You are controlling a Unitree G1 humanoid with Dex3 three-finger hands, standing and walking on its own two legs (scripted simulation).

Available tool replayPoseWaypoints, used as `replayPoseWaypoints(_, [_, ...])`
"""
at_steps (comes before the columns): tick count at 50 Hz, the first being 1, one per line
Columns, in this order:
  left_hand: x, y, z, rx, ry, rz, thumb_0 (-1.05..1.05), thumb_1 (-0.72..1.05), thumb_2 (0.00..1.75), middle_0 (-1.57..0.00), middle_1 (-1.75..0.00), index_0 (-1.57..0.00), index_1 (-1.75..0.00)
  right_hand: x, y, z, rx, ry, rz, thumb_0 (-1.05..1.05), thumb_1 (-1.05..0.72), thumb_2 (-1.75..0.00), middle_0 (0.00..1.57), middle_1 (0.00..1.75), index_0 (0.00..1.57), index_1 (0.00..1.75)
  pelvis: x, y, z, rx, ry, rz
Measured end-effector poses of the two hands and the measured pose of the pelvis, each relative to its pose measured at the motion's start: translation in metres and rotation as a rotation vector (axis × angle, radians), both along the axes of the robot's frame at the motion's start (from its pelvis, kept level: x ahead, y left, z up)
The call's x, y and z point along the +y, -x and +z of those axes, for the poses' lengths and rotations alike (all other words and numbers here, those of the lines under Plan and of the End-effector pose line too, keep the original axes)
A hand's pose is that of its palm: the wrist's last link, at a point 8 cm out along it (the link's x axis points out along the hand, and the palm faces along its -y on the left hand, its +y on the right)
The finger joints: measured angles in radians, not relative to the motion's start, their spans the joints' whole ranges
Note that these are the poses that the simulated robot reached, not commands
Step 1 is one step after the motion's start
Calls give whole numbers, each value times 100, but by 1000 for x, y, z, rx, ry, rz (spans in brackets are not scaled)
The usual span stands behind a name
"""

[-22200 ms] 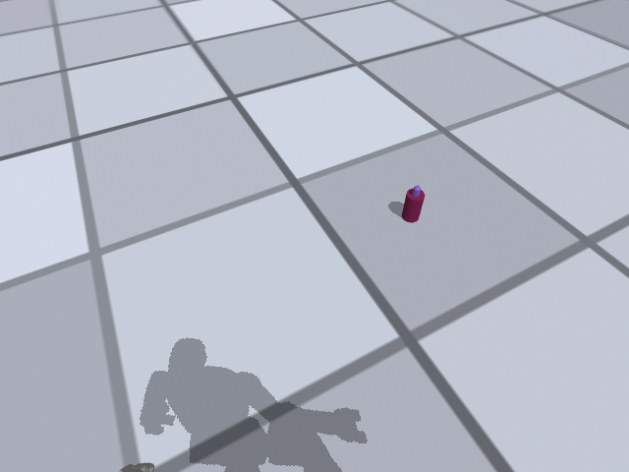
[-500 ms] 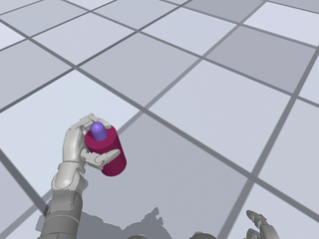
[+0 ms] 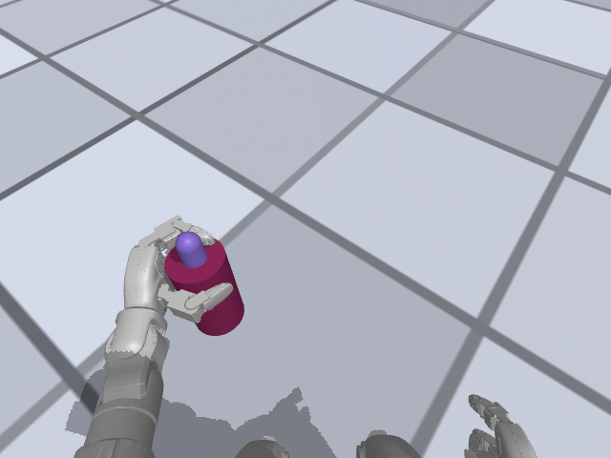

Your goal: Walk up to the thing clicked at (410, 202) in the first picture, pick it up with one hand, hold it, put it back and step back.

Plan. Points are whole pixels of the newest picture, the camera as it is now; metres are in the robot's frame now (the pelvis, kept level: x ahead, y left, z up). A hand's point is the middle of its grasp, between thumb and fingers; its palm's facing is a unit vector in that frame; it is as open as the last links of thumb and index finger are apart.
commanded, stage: crouch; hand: left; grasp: from the side
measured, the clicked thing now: (204, 279) +0.34 +0.16 +0.02
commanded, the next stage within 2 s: lower in 1.72 s
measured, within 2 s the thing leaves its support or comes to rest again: neither
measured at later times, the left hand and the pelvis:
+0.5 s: hand (226, 316) +0.37 +0.18 -0.19, palm faces +0.03 -1.00 +0.00, open 8.9 cm; pelvis -0.03 +0.00 -0.18, yaw +0 degrees
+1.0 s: hand (236, 342) +0.39 +0.19 -0.38, palm faces +0.07 -1.00 +0.00, open 8.9 cm; pelvis -0.08 +0.00 -0.34, yaw -2 degrees
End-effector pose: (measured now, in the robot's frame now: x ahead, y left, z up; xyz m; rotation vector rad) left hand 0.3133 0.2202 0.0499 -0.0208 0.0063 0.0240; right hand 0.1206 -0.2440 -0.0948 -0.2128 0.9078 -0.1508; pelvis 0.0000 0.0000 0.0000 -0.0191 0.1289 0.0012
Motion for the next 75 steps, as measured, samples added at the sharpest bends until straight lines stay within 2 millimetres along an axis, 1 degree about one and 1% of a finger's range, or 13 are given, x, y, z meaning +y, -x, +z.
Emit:
replayPoseWaypoints(5, [0,-1,-38,39,13,23,1,-38,103,-70,-99,-91,-111,-5,6,-14,19,14,14,1,-88,-89,20,30,20,30,-1,7,-15,56,-1,-1])
replayPoseWaypoints(10, [3,-5,-84,26,4,20,1,-39,103,-70,-99,-92,-111,-13,16,-43,60,40,34,1,-88,-89,20,30,20,30,-3,16,-44,148,0,1])
replayPoseWaypoints(13, [6,-14,-113,-3,-7,14,1,-39,103,-70,-99,-92,-111,-18,24,-70,92,58,47,1,-88,-89,20,30,20,30,-3,20,-71,217,4,3])
replayPoseWaypoints(20, [7,-34,-191,-9,-34,-26,1,-39,103,-70,-99,-92,-110,-23,38,-145,178,66,64,1,-89,-89,20,30,20,30,-2,28,-138,348,8,-3])
replayPoseWaypoints(26, [11,-39,-250,4,-13,13,1,-39,103,-70,-98,-92,-110,-17,45,-207,245,35,92,1,-89,-90,20,30,20,30,-2,35,-186,420,5,-4])
replayPoseWaypoints(30, [12,-39,-290,15,-18,13,1,-39,103,-70,-98,-92,-110,-13,49,-244,276,23,119,1,-90,-90,20,30,20,30,-2,42,-218,449,6,-3])
replayPoseWaypoints(36, [14,-37,-349,25,-22,17,1,-38,102,-70,-99,-92,-110,-12,56,-290,302,38,157,0,-90,-90,20,30,20,30,-2,55,-264,465,13,-6])
replayPoseWaypoints(43, [21,-44,-392,-9,-31,36,1,-38,102,-69,-99,-91,-110,-17,76,-333,340,68,167,0,-91,-90,20,30,20,30,0,70,-311,452,24,-9])
replayPoseWaypoints(51, [22,-53,-432,2,-23,42,1,-38,102,-70,-99,-92,-110,-19,112,-363,410,87,144,0,-91,-90,20,30,20,30,3,81,-349,424,41,-18])
replayPoseWaypoints(56, [19,-62,-456,2,-19,29,1,-38,102,-70,-99,-92,-110,-20,133,-373,467,103,134,0,-91,-90,20,30,20,30,5,84,-365,411,56,-27])
replayPoseWaypoints(60, [20,-69,-473,2,-13,33,1,-38,102,-70,-98,-92,-110,-21,145,-377,507,120,133,0,-91,-90,20,30,20,30,7,84,-376,402,69,-34])
replayPoseWaypoints(66, [23,-73,-493,1,-23,25,1,-38,102,-70,-98,-92,-110,-22,152,-381,533,145,143,0,-91,-90,20,30,20,30,9,85,-388,386,88,-44])
replayPoseWaypoints(75, [24,-75,-516,11,-21,6,1,-38,102,-70,-98,-92,-110,-23,149,-387,540,178,186,0,-91,-90,21,30,20,30,12,87,-402,358,111,-59])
